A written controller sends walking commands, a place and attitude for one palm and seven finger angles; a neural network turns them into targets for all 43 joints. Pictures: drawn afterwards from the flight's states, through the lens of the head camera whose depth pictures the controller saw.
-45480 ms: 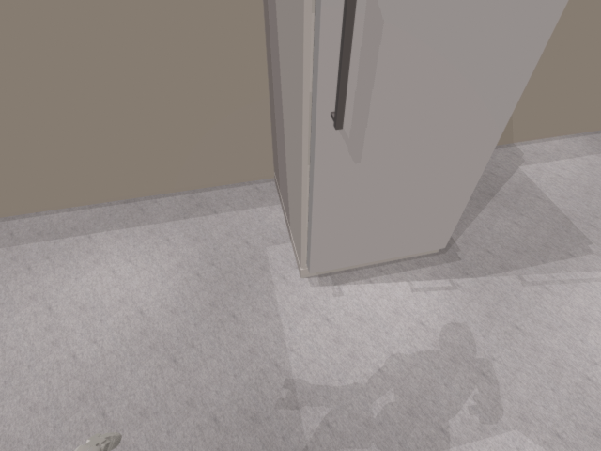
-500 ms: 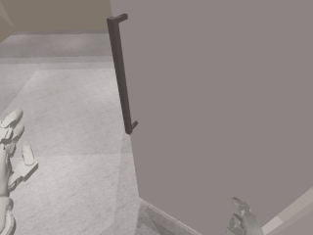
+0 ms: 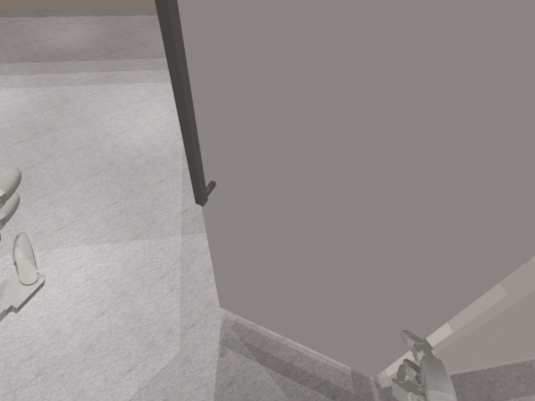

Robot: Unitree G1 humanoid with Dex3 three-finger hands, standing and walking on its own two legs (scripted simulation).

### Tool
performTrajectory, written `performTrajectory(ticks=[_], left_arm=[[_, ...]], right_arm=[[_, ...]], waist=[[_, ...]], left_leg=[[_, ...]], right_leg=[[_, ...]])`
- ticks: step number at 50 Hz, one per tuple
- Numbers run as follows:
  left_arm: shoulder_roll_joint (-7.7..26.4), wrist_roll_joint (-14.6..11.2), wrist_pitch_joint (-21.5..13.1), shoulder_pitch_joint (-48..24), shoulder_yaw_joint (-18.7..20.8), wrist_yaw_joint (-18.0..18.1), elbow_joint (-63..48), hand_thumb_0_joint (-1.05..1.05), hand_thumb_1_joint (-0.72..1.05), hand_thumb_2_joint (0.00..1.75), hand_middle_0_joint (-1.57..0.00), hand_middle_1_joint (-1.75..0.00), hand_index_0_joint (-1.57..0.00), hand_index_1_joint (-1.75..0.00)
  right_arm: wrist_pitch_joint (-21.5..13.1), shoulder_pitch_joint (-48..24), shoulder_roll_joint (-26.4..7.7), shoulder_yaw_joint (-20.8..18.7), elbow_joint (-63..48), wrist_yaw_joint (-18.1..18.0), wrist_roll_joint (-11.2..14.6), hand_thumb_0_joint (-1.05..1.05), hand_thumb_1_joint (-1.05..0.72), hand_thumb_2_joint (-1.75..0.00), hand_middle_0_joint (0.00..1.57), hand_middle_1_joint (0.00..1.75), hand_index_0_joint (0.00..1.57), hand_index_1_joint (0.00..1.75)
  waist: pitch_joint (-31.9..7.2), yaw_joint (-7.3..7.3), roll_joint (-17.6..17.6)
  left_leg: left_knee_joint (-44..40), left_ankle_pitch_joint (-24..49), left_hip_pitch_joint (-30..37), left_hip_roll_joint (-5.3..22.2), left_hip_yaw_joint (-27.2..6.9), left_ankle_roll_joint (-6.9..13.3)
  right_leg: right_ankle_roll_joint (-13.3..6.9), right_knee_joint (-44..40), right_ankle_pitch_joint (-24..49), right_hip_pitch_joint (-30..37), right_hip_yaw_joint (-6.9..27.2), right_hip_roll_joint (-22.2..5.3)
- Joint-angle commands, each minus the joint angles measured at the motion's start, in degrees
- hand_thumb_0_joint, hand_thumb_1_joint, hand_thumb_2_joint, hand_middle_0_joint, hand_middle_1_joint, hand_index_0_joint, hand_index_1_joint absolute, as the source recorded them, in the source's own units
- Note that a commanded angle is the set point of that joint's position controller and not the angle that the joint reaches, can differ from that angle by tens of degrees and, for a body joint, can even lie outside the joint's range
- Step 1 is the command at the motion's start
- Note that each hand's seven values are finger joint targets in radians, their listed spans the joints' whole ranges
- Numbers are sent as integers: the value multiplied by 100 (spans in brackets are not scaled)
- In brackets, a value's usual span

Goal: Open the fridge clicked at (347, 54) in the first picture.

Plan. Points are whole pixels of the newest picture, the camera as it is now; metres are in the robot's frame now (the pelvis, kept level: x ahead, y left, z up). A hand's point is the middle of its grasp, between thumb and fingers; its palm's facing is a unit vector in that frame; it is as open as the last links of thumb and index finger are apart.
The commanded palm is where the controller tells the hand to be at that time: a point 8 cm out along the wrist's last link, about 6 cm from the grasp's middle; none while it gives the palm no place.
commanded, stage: step back with the hand held close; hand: left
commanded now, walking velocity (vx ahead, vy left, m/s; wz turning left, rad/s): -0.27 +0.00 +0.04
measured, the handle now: (194, 117) +0.47 +0.15 +0.17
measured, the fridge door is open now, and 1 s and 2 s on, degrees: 57 57 57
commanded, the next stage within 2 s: stop stepping back and stand still in 1.06 s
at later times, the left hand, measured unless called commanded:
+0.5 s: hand out of the picture +0.13 +0.29 +0.17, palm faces +0.51 -0.74 -0.45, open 7.4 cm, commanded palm +0.06 +0.31 +0.18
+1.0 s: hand out of the picture +0.05 +0.29 +0.18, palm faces +0.49 -0.76 -0.43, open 7.4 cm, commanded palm -0.01 +0.31 +0.18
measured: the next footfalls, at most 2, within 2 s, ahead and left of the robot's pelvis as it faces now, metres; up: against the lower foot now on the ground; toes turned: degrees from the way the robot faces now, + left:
left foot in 0.86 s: -0.01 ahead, +0.11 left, +0.00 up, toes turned +4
right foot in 1.14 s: -0.18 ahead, -0.08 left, +0.00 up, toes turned +0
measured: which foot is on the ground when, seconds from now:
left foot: down 0.00-0.72, up 0.74-0.84, down 0.86-1.00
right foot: down 0.00-0.86, up 0.88-1.00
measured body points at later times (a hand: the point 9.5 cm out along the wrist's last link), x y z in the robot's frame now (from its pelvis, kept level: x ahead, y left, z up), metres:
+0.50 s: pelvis -0.06 +0.00 -0.01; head -0.05 +0.03 +0.44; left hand +0.09 +0.32 +0.19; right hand +0.11 -0.22 -0.08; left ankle +0.02 +0.08 -0.73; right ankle -0.01 -0.14 -0.73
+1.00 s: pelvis -0.14 +0.01 +0.00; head -0.11 +0.05 +0.44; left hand +0.02 +0.33 +0.20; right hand +0.04 -0.22 -0.07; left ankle -0.05 +0.10 -0.73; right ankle -0.15 -0.13 -0.69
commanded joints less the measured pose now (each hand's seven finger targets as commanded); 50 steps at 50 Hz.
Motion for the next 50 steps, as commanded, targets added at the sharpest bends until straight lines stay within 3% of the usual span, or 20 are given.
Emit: performTrajectory(ticks=[1, 9, 14, 17, 20, 24, 26, 30, 33, 35, 36, 37, 40, 41, 42, 43, 44, 45, 47, 50], left_arm=[[921, -30, -442, -65, 897, 164, -1207, 0, 90, 90, -20, -30, -20, -30], [777, 71, -562, -530, 736, 180, -1066, 0, 90, 90, -20, -30, -20, -30], [881, 124, -715, -741, 743, 242, -1244, 0, 90, 90, -20, -30, -20, -30], [951, 139, -805, -694, 885, 275, -1358, 0, 90, 90, -20, -30, -20, -30], [904, 209, -896, -581, 1021, 227, -1185, 0, 90, 90, -20, -30, -20, -30], [894, 172, -992, -487, 1008, 110, -1144, 0, 90, 90, -20, -30, -20, -30], [851, 179, -1017, -738, 903, 55, -1333, 0, 90, 90, -20, -30, -20, -30], [844, 191, -998, -786, 955, 22, -1239, 0, 90, 90, -20, -30, -20, -30], [958, 192, -993, -830, 1009, 21, -1298, 0, 90, 90, -20, -30, -20, -30], [1083, 118, -971, -744, 970, 99, -1296, 0, 90, 90, -20, -30, -20, -30], [1080, 90, -967, -708, 904, 150, -1351, 0, 90, 90, -20, -30, -20, -30], [1120, 84, -931, -680, 928, 194, -1442, 0, 90, 90, -20, -30, -20, -30], [1187, 95, -824, -484, 1071, 238, -1494, 0, 90, 90, -20, -30, -20, -30], [1072, 103, -845, -580, 921, 228, -1633, 0, 90, 90, -20, -30, -20, -30], [1208, 100, -920, -536, 1164, 226, -1804, 0, 90, 90, -20, -30, -20, -30], [1230, 118, -979, -585, 1264, 215, -1846, 0, 90, 90, -20, -30, -20, -30], [1135, 48, -1033, -366, 1289, 129, -1522, 0, 90, 90, -20, -30, -20, -30], [1113, 36, -1027, -479, 1349, 123, -1593, 0, 90, 90, -20, -30, -20, -30], [881, -36, -1037, -345, 1108, 110, -1619, 0, 90, 90, -20, -30, -20, -30], [657, -66, -969, -358, 675, 77, -1714, 0, 90, 90, -20, -30, -20, -30]], right_arm=[[-379, -477, -713, -249, -941, -63, -3, 0, -90, -90, 20, 30, 20, 30], [-551, -345, -746, -257, -891, -43, 25, 0, -90, -90, 20, 30, 20, 30], [-641, -338, -728, -230, -786, -16, -36, 0, -90, -90, 20, 30, 20, 30], [-729, -365, -754, -229, -796, -47, -38, 0, -90, -90, 20, 30, 20, 30], [-821, -363, -817, -284, -847, -50, -6, 0, -90, -90, 20, 30, 20, 30], [-913, -302, -806, -301, -803, 4, -17, 0, -90, -90, 20, 30, 20, 30], [-962, -362, -828, -328, -771, 11, -21, 0, -90, -90, 20, 30, 20, 30], [-926, -387, -830, -364, -793, 23, -29, 0, -90, -90, 20, 30, 20, 30], [-837, -360, -729, -389, -838, 56, -27, 0, -90, -90, 20, 30, 20, 30], [-722, -268, -562, -348, -653, 129, -58, 0, -90, -90, 20, 30, 20, 30], [-658, -227, -549, -347, -502, 167, -88, 0, -90, -90, 20, 30, 20, 30], [-594, -253, -444, -313, -486, 207, -68, 0, -90, -90, 20, 30, 20, 30], [-499, -398, -440, -242, -563, 152, -82, 0, -90, -90, 20, 30, 20, 30], [-522, -560, -532, -279, -580, 72, -59, 0, -90, -90, 20, 30, 20, 30], [-573, -519, -752, -347, -671, 19, -66, 0, -90, -90, 20, 30, 20, 30], [-675, -558, -728, -398, -730, -3, -74, 0, -90, -90, 20, 30, 20, 30], [-800, -426, -675, -456, -648, 21, -68, 0, -90, -90, 20, 30, 20, 30], [-870, -432, -735, -513, -658, 33, -123, 0, -90, -90, 20, 30, 20, 30], [-980, -320, -682, -522, -460, 78, -123, 0, -90, -90, 20, 30, 20, 30], [-1120, -271, -668, -460, -305, 191, -78, 0, -90, -90, 20, 30, 20, 30]], waist=[[-1043, 138, 833], [-544, 16, 283], [-346, -28, 145], [-607, 7, 603], [-578, 65, 1252], [-485, 36, 901], [-806, 30, 765], [-736, 60, 854], [-587, 32, -11], [-553, 9, -806], [-695, -43, -848], [-975, -39, -1075], [-744, -72, -638], [-550, -153, 120], [-786, -35, 1267], [-1097, 5, 1851], [-1306, -79, 1908], [-953, -85, 1786], [-875, -17, 1095], [-1209, -3, 1435]], left_leg=[[-845, 1714, -407, 969, -1023, 77], [-800, -1464, -1589, 737, -1036, 162], [-375, -1697, -1199, 516, -1074, 73], [-1011, -1710, -1467, 761, -1369, 152], [-1734, -2584, -2584, 1252, -1886, 406], [-1266, -1674, -2331, 1079, -1729, 345], [-1176, -1099, -1946, 1070, -1645, 279], [-1236, -2122, -2498, 1188, -1600, 380], [-297, -2294, -2255, 603, -1157, 108], [1457, -1301, -1076, 94, -654, -264], [2175, -894, -630, -2, -589, -334], [2462, -891, -556, 41, -641, -344], [757, -686, -301, 152, -548, -293], [-363, -12, -335, 283, -676, -200], [-1138, 715, -709, 1035, -1590, 127], [-1347, 1105, -1304, 1771, -2107, 491], [-1934, -271, -1723, 2092, -2257, 646], [-1987, -844, -1995, 2194, -2542, 861], [-1323, 977, -612, 1895, -2012, 747], [-1312, 1492, 462, 1689, -1716, 510]], right_leg=[[-202, 375, 1378, 902, 154, -132], [-299, 78, 208, 726, 629, -287], [-495, -603, -1303, -266, 943, -525], [-313, 17, -733, 357, 485, -179], [-141, 1109, -51, 1473, 167, 286], [-200, 856, 674, 1275, 430, 264], [-171, 948, 978, 1286, 428, 301], [-180, 1168, 352, 1406, 522, 315], [-508, 155, -683, 500, 1426, -228], [-1056, -1143, -1413, -1013, 2550, -1360], [-1294, -1321, -556, -1277, 2598, -1749], [-1314, -1138, 398, -949, 2254, -1797], [-856, -446, 1442, -804, 1379, -1240], [-615, 102, 1371, -736, 1074, -883], [-248, 1066, 966, -335, 617, -36], [-58, 2159, -10, 273, 224, 462], [-68, 3283, -1147, 578, 329, 663], [-74, 3726, -1277, 312, 451, 691], [-110, 2861, -1606, -642, 361, 553], [-101, 1398, -1655, -560, 41, 533]])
